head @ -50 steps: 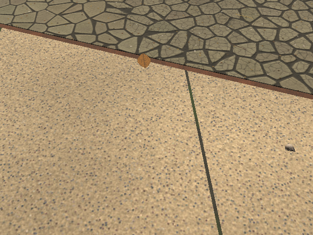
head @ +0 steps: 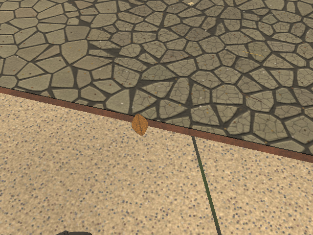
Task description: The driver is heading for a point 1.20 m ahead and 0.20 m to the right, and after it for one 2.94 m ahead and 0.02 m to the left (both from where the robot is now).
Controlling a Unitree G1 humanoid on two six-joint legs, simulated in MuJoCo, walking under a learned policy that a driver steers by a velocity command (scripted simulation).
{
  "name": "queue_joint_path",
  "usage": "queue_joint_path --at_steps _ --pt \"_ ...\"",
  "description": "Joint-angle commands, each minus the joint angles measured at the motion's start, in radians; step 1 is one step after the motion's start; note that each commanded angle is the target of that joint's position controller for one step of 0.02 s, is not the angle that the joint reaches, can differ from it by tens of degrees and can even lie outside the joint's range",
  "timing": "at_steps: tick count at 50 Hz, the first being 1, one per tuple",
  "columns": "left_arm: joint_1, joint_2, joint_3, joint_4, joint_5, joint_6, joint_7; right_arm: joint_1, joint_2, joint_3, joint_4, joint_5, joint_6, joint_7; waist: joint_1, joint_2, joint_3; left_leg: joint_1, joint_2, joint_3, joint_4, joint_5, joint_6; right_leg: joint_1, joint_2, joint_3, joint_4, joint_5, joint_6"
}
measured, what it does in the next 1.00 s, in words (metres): walks ahead: right foot, then left foot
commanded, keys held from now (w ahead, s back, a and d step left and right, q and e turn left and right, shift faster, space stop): w+shift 0.72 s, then w+e+shift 0.28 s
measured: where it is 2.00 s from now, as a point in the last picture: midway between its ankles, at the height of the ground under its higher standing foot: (152, 76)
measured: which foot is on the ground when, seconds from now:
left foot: down 0.00-0.16, up 0.18-0.58, down 0.60-1.00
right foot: up 0.00-0.12, down 0.14-0.62, up 0.64-1.00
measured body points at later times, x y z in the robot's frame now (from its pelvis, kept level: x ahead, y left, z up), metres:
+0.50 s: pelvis +0.48 -0.01 +0.00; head +0.51 +0.00 +0.44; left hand +0.37 +0.23 -0.14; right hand +0.72 -0.21 -0.08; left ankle +0.72 +0.13 -0.68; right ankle +0.31 -0.07 -0.73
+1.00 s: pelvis +0.97 +0.02 -0.01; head +1.01 +0.02 +0.43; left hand +1.22 +0.21 -0.11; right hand +0.86 -0.21 -0.15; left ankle +0.78 +0.09 -0.73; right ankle +1.20 -0.08 -0.69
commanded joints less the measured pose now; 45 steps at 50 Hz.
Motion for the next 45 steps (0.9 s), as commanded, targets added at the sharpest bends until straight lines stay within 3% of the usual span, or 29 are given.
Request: queue_joint_path --at_steps 1,3,4,6,7,8,9,10,11,12,14,16,19,21,22,23,26,28,29,30,31,32,33,34,35,37,39,42,45 --pt "-0.132 0.038 -0.007 -0.078 -0.014 -0.010 -0.002 -0.008 -0.137 -0.011 -0.052 0.008 -0.026 -0.013 0.030 0.032 0.167 -0.188 0.249 -0.065 -0.166 0.686 0.063 0.208 0.074 -0.079 -0.181 0.095 -0.026" --pt "-0.123 0.066 0.000 -0.081 -0.011 -0.013 0.011 0.010 -0.175 -0.012 -0.045 -0.004 -0.017 -0.022 0.045 0.078 0.103 -0.016 0.270 -0.043 -0.046 1.087 0.043 0.258 0.149 -0.114 -0.229 0.010 -0.050" --pt "-0.077 0.088 0.008 -0.075 -0.010 -0.012 0.019 0.009 -0.201 -0.016 -0.040 -0.016 -0.007 -0.032 0.079 0.116 0.049 0.050 0.290 -0.042 0.058 1.271 0.036 0.310 0.187 -0.114 -0.234 -0.070 -0.062" --pt "0.231 0.160 0.041 0.010 -0.013 -0.012 0.044 -0.032 -0.249 -0.030 -0.037 -0.043 0.023 -0.053 0.228 0.168 -0.118 0.056 0.317 -0.037 0.453 1.366 0.036 0.599 0.220 -0.072 -0.252 -0.201 -0.096" --pt "0.425 0.201 0.063 0.068 0.000 -0.008 0.061 -0.086 -0.247 -0.034 -0.051 -0.044 0.030 -0.053 0.323 0.153 -0.197 -0.093 0.287 -0.022 0.736 1.175 0.043 0.834 0.160 -0.021 -0.276 -0.255 -0.122" --pt "0.562 0.283 0.085 0.093 0.019 -0.003 0.076 -0.100 -0.142 -0.014 -0.087 -0.048 0.021 -0.041 0.322 -0.011 -0.291 -0.355 0.180 -0.031 1.119 0.480 0.064 1.061 -0.080 0.242 -0.207 -0.497 -0.138" --pt "0.492 0.289 0.094 0.094 0.033 -0.004 0.059 0.045 -0.042 0.004 -0.118 0.036 0.002 -0.013 0.163 -0.305 -0.398 -0.771 0.014 -0.163 1.429 -0.167 0.030 1.295 -0.283 0.878 -0.438 -0.713 -0.291" --pt "0.389 0.205 0.087 0.085 0.014 -0.008 0.044 -0.101 -0.140 -0.008 -0.139 0.022 -0.001 -0.027 0.173 -0.087 -0.240 -0.885 0.112 -0.191 1.394 -0.046 0.067 1.177 -0.215 0.793 -0.526 -0.733 -0.239" --pt "0.336 0.144 0.072 0.093 0.007 -0.019 0.039 -0.208 -0.150 -0.013 -0.167 0.015 -0.004 -0.023 0.158 0.003 -0.116 -0.880 0.146 -0.177 1.327 0.039 0.069 1.009 -0.186 0.628 -0.546 -0.605 -0.215" --pt "0.311 0.095 0.061 0.109 0.016 -0.027 0.036 -0.234 -0.123 -0.007 -0.173 0.004 0.000 -0.019 0.113 0.090 -0.042 -0.834 0.178 -0.180 1.268 0.058 0.065 0.862 -0.150 0.525 -0.574 -0.497 -0.190" --pt "0.317 0.058 0.042 0.143 0.006 -0.042 0.047 -0.223 -0.068 0.007 -0.184 -0.035 0.032 0.006 0.037 0.058 0.013 -0.753 0.221 -0.184 1.184 0.058 0.038 0.670 -0.079 0.385 -0.622 -0.465 -0.144" --pt "0.349 0.076 0.041 0.167 -0.017 -0.060 0.050 -0.280 -0.054 0.014 -0.216 -0.047 0.051 0.023 0.019 0.021 0.078 -0.808 0.256 -0.154 1.115 0.071 0.007 0.604 -0.050 0.308 -0.679 -0.417 -0.134" --pt "0.396 0.105 0.041 0.170 -0.023 -0.074 0.039 -0.485 -0.081 0.024 -0.301 -0.048 0.052 0.033 0.052 0.018 0.155 -0.858 0.268 -0.064 0.876 0.243 -0.018 0.552 0.015 0.168 -0.745 -0.173 -0.124" --pt "0.417 0.107 0.038 0.171 -0.035 -0.083 0.037 -0.575 -0.071 0.038 -0.332 -0.036 0.041 0.044 0.071 0.024 0.167 -0.724 0.235 -0.005 0.635 0.406 -0.011 0.509 0.055 0.089 -0.768 0.012 -0.094" --pt "0.466 0.113 0.036 0.185 -0.044 -0.087 0.039 -0.619 -0.067 0.043 -0.339 -0.028 0.039 0.048 0.099 0.029 0.164 -0.673 0.201 0.043 0.569 0.465 0.000 0.538 0.053 0.076 -0.802 0.126 -0.079" --pt "0.479 0.148 0.040 0.188 -0.043 -0.090 0.042 -0.641 -0.065 0.046 -0.352 -0.021 0.037 0.048 0.102 -0.014 0.162 -0.636 0.195 0.035 0.506 0.513 0.013 0.583 0.019 0.083 -0.821 0.185 -0.074" --pt "0.505 0.191 0.041 0.201 -0.029 -0.078 0.054 -0.640 -0.130 0.030 -0.351 -0.025 0.037 0.032 0.088 -0.044 0.096 -0.618 0.113 0.072 0.411 0.447 0.049 0.865 -0.015 0.035 -0.713 0.627 -0.051" --pt "0.491 0.240 0.050 0.205 -0.003 -0.054 0.074 -0.471 -0.186 0.005 -0.312 -0.027 0.038 0.012 -0.013 -0.112 -0.035 -0.447 0.052 0.047 0.410 0.296 0.075 0.956 -0.055 0.031 -0.449 0.887 -0.039" --pt "0.458 0.258 0.056 0.201 0.008 -0.037 0.085 -0.274 -0.222 -0.015 -0.250 -0.026 0.042 -0.004 -0.106 -0.124 -0.132 -0.264 0.039 0.030 0.408 0.228 0.090 0.927 -0.061 0.024 -0.215 0.883 -0.036" --pt "0.415 0.250 0.058 0.190 0.014 -0.027 0.089 -0.074 -0.266 -0.038 -0.189 -0.035 0.048 -0.023 -0.201 -0.108 -0.208 -0.050 0.101 -0.022 0.408 0.148 0.111 0.787 -0.024 0.013 0.078 0.697 -0.035" --pt "0.455 0.116 0.031 0.156 0.002 -0.033 0.074 0.020 -0.353 -0.064 -0.170 -0.060 0.051 -0.038 -0.153 0.104 -0.303 0.191 0.346 -0.320 0.428 -0.104 0.149 0.487 0.095 0.016 0.496 -0.002 -0.033" --pt "0.583 0.062 0.019 0.132 -0.061 -0.052 0.055 -0.031 -0.358 -0.072 -0.170 -0.063 0.051 -0.017 -0.031 0.332 -0.433 0.354 0.522 -0.906 0.197 -0.243 0.256 0.184 0.231 0.156 0.760 -0.573 -0.019" --pt "0.450 0.133 0.028 0.111 -0.049 -0.054 0.068 -0.144 -0.278 -0.067 -0.178 -0.044 0.048 -0.003 -0.024 0.151 -0.272 0.238 0.455 -0.807 0.132 -0.256 0.216 0.084 0.135 0.178 0.739 -0.459 -0.047" --pt "0.344 0.140 0.029 0.088 -0.041 -0.055 0.067 -0.195 -0.207 -0.052 -0.171 -0.035 0.036 0.002 -0.015 0.041 -0.130 0.062 0.425 -0.638 0.116 -0.133 0.197 0.078 0.100 0.156 0.674 -0.376 -0.043" --pt "0.309 0.116 0.023 0.080 -0.027 -0.051 0.062 -0.221 -0.161 -0.042 -0.158 -0.042 0.028 0.005 0.022 -0.030 -0.062 -0.071 0.383 -0.531 0.094 -0.049 0.171 0.113 0.067 0.159 0.608 -0.357 -0.042" --pt "0.333 0.063 0.009 0.075 0.002 -0.018 0.037 -0.217 -0.110 -0.022 -0.126 -0.036 0.014 -0.005 0.093 0.010 -0.005 -0.263 0.329 -0.387 0.036 -0.023 0.127 0.198 0.027 0.170 0.528 -0.349 -0.023" --pt "0.286 0.049 0.005 0.052 0.004 0.008 0.021 -0.197 -0.118 -0.022 -0.104 -0.016 -0.006 -0.006 0.111 0.042 0.065 -0.327 0.305 -0.276 -0.025 0.036 0.086 0.150 0.003 0.164 0.470 -0.320 -0.005" --pt "0.123 0.060 -0.003 -0.015 -0.010 0.016 0.009 -0.166 -0.132 -0.020 -0.099 -0.013 -0.025 0.005 0.083 0.060 0.129 -0.367 0.237 -0.064 -0.079 0.348 0.010 0.109 0.023 0.089 0.283 -0.129 -0.001" --pt "0.001 0.051 -0.017 -0.056 -0.021 0.004 -0.001 -0.119 -0.129 -0.007 -0.091 -0.004 -0.035 0.000 0.056 0.044 0.139 -0.334 0.200 0.078 -0.082 0.677 -0.046 0.185 0.073 -0.036 0.045 0.049 -0.023"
